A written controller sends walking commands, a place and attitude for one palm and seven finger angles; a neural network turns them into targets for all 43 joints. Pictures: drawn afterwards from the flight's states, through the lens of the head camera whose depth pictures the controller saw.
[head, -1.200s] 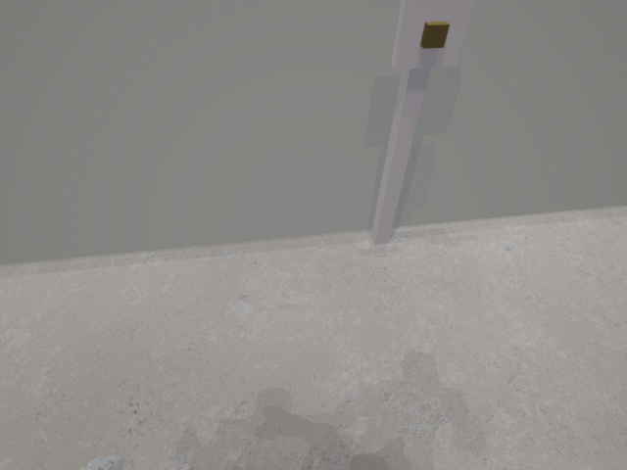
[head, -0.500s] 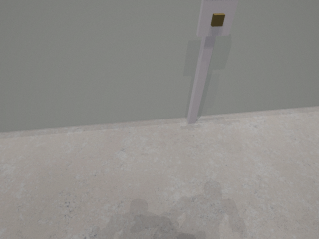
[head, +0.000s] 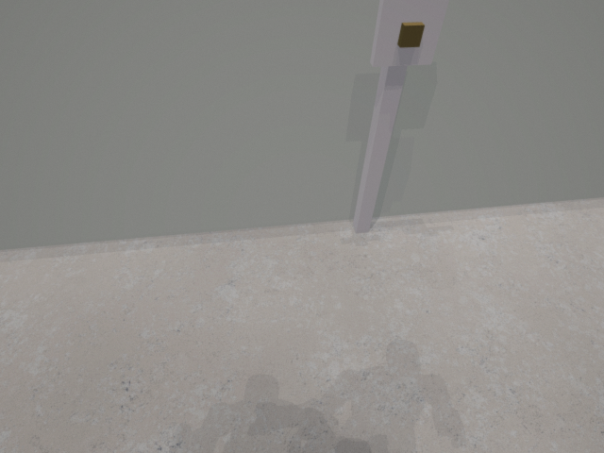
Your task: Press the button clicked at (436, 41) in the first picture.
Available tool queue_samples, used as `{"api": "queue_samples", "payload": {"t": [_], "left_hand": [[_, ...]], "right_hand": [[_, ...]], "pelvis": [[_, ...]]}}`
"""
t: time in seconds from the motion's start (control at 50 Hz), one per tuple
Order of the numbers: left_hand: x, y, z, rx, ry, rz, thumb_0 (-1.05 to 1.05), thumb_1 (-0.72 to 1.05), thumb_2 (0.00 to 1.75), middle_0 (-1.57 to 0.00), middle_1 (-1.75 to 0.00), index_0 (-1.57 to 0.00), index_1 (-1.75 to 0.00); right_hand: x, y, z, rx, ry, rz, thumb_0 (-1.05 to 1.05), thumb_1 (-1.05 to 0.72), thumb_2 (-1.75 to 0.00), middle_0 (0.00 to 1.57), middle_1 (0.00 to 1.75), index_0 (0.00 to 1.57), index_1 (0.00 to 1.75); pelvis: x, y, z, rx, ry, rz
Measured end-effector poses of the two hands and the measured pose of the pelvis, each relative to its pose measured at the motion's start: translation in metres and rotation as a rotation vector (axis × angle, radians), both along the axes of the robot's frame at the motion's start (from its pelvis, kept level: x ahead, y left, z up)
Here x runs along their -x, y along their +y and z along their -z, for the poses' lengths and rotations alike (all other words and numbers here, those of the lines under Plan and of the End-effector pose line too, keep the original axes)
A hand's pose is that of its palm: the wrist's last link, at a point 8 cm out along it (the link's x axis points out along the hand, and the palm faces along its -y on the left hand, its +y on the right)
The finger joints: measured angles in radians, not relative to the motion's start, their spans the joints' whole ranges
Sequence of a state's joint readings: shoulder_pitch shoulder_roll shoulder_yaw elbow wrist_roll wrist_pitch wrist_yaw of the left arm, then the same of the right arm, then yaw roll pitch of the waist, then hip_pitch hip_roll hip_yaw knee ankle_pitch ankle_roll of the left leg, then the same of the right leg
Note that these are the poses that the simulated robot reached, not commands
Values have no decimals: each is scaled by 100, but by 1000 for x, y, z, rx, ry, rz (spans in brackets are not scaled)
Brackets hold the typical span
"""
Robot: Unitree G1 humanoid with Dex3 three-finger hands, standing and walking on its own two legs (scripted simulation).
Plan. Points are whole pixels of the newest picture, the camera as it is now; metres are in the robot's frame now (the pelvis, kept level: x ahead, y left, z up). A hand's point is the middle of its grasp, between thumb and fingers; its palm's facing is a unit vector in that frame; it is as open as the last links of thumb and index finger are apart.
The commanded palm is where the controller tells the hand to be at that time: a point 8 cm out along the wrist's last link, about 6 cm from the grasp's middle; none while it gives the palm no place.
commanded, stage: look at it before walking up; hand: left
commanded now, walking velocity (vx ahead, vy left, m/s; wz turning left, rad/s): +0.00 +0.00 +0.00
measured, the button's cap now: (410, 34) +1.13 -0.23 +0.10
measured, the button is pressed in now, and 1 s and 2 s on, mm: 0 0 0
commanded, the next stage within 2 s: walk to a spot facing it in 0.34 s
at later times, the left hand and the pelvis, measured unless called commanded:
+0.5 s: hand out of the picture +0.08 +0.25 -0.15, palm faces -0.02 -0.94 -0.33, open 7.4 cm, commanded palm none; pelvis +0.01 +0.00 +0.00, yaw +0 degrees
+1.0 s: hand out of the picture +0.05 +0.16 -0.17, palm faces -0.18 -0.96 -0.23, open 7.4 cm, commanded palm none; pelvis -0.02 -0.02 -0.01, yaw -13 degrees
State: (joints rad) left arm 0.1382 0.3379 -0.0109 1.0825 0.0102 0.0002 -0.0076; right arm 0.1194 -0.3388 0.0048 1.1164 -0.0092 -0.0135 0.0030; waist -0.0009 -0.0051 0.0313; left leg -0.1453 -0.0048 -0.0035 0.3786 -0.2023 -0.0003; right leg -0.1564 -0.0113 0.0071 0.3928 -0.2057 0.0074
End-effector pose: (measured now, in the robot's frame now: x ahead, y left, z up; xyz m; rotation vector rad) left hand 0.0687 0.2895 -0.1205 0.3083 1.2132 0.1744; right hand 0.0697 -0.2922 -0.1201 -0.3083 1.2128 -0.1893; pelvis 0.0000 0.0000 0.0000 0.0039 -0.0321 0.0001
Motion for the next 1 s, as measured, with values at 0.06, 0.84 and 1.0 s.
{"api": "queue_samples", "payload": {"t": [0.06,0.84,1.0], "left_hand": [[0,0,0,-1,4,-1,1,90,89,-21,-30,-20,-30],[4,-60,29,55,64,85,1,90,89,-20,-30,-20,-30],[18,-78,17,88,114,118,1,90,89,-21,-30,-20,-30]], "right_hand": [[-2,0,0,1,0,0,1,-90,-90,21,30,20,30],[40,12,47,-110,-14,178,1,-90,-90,21,30,20,30],[66,11,28,-106,3,252,1,-90,-90,21,30,20,30]], "pelvis": [[-1,0,0,0,1,0],[11,-20,28,-16,-1,157],[20,-17,9,-28,39,230]]}}
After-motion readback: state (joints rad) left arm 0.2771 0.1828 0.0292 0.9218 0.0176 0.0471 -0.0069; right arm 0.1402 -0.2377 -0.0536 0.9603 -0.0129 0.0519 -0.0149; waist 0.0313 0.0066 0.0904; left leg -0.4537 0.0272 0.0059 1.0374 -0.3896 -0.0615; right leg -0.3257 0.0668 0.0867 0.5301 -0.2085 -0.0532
